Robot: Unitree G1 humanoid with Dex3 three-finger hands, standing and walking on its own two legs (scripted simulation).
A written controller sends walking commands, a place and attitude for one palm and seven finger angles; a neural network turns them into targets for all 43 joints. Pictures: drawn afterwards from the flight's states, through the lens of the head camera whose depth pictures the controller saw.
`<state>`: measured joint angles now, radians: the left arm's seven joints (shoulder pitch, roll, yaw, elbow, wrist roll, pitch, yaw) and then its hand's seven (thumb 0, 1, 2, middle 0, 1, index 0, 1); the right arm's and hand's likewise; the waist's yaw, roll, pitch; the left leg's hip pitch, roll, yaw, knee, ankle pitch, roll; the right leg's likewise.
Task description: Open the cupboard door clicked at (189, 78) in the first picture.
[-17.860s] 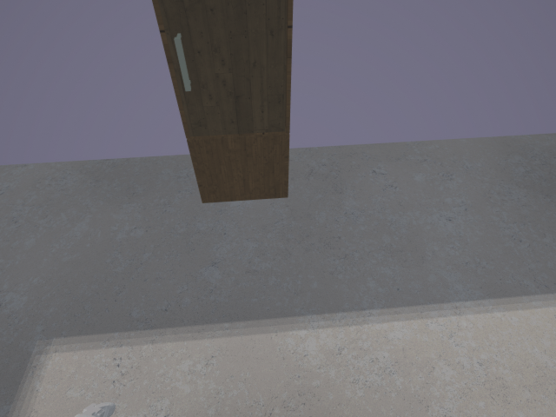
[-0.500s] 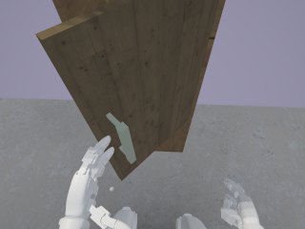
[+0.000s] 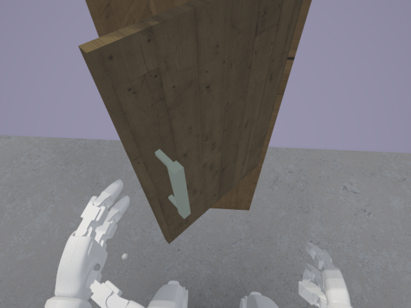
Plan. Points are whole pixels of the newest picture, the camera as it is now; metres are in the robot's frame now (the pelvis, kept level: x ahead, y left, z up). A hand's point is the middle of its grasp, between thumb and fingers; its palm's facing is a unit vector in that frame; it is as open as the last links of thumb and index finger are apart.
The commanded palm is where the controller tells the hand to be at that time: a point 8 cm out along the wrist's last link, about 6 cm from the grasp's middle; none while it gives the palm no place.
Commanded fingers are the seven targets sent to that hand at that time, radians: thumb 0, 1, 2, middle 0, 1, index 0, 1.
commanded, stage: draw the hand back to the body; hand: left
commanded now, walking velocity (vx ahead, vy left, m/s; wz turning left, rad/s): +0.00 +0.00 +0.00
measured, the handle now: (174, 187) +0.33 +0.08 +0.06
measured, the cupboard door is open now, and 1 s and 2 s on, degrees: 47 47 47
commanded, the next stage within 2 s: step back with the hand held close in 1.38 s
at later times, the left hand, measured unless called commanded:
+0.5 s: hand (51, 242) +0.19 +0.21 +0.15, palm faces +0.18 -0.93 -0.33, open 14.9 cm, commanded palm +0.16 +0.26 +0.18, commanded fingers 0.00 0.06 0.54 -0.17 -0.30 -0.17 -0.30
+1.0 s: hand out of the picture +0.22 +0.27 +0.25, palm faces +0.44 -0.80 -0.41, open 9.1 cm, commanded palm +0.17 +0.32 +0.27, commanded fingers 0.00 0.90 0.90 -0.20 -0.30 -0.20 -0.30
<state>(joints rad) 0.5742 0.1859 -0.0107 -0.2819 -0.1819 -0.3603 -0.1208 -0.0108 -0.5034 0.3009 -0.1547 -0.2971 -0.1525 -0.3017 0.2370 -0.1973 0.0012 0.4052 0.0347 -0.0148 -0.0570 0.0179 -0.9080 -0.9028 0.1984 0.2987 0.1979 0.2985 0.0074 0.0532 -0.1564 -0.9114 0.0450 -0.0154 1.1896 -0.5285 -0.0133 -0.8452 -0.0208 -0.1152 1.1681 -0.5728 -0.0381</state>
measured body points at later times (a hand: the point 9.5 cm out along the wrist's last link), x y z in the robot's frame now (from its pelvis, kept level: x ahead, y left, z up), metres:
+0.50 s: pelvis +0.02 +0.02 +0.06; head +0.02 +0.01 +0.51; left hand +0.18 +0.26 +0.17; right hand +0.21 -0.20 -0.01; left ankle +0.03 +0.13 -0.64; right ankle +0.00 -0.10 -0.64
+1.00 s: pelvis +0.03 +0.02 +0.10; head +0.01 +0.00 +0.54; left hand +0.19 +0.31 +0.27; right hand +0.23 -0.20 +0.02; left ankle +0.03 +0.13 -0.64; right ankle +0.00 -0.10 -0.64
